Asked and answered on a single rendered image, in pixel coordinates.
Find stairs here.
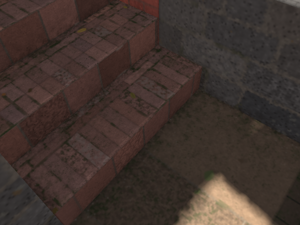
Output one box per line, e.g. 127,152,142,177
0,0,203,225

